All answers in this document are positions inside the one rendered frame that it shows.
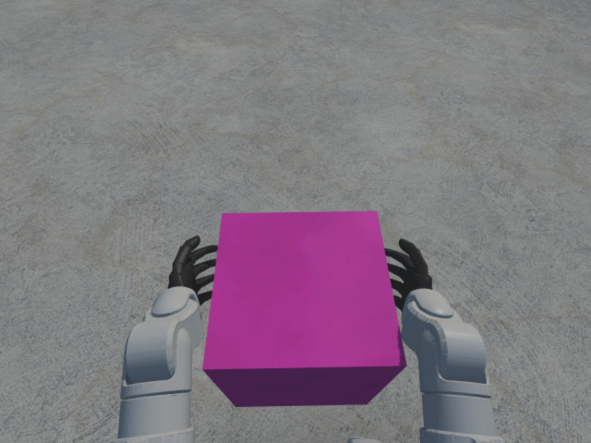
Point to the robot right forearm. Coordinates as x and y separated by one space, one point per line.
453 371

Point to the carton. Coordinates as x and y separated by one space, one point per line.
302 310

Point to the right robot hand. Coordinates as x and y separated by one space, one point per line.
415 277

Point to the robot left forearm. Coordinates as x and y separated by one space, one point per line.
157 371

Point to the left robot hand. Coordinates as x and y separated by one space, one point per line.
184 273

